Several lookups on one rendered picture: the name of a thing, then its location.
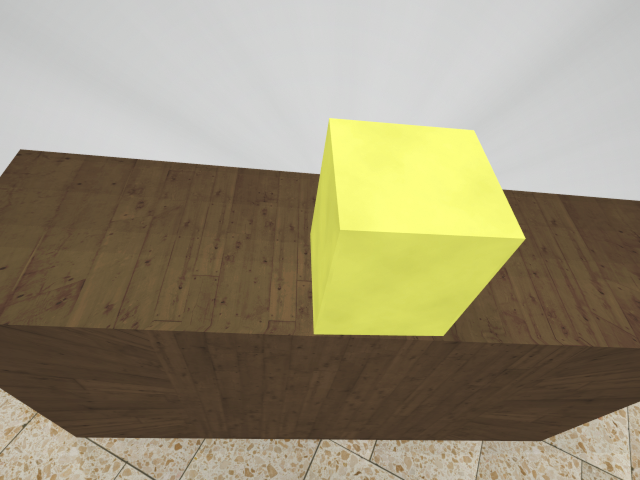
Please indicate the pedestal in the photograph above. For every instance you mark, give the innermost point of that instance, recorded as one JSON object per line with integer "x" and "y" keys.
{"x": 155, "y": 299}

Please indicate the carton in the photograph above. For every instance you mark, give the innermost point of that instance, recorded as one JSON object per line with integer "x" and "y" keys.
{"x": 410, "y": 224}

